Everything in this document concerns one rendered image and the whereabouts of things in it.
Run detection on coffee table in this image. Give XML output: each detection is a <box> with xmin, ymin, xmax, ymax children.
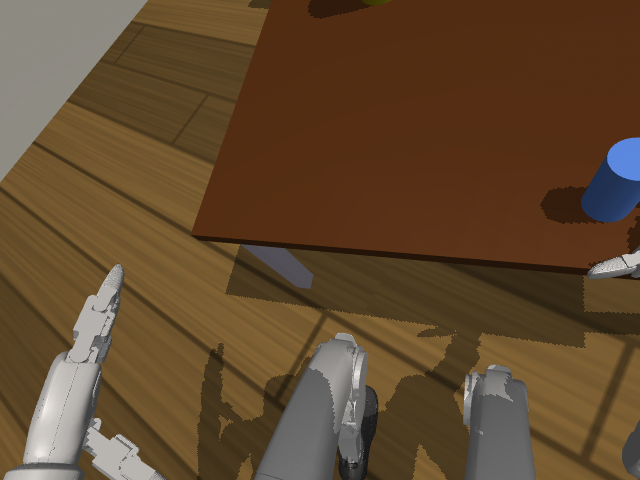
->
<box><xmin>191</xmin><ymin>0</ymin><xmax>640</xmax><ymax>289</ymax></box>

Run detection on right robot arm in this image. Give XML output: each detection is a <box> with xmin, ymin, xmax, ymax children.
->
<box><xmin>622</xmin><ymin>420</ymin><xmax>640</xmax><ymax>480</ymax></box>

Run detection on left robot foot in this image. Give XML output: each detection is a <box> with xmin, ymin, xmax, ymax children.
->
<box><xmin>339</xmin><ymin>385</ymin><xmax>378</xmax><ymax>480</ymax></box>

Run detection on left robot hand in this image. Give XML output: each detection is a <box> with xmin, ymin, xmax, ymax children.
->
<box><xmin>23</xmin><ymin>264</ymin><xmax>167</xmax><ymax>480</ymax></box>

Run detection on left robot arm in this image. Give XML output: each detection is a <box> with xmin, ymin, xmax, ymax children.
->
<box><xmin>3</xmin><ymin>463</ymin><xmax>85</xmax><ymax>480</ymax></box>

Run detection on right robot hand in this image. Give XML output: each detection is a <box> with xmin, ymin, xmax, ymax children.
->
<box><xmin>587</xmin><ymin>246</ymin><xmax>640</xmax><ymax>279</ymax></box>

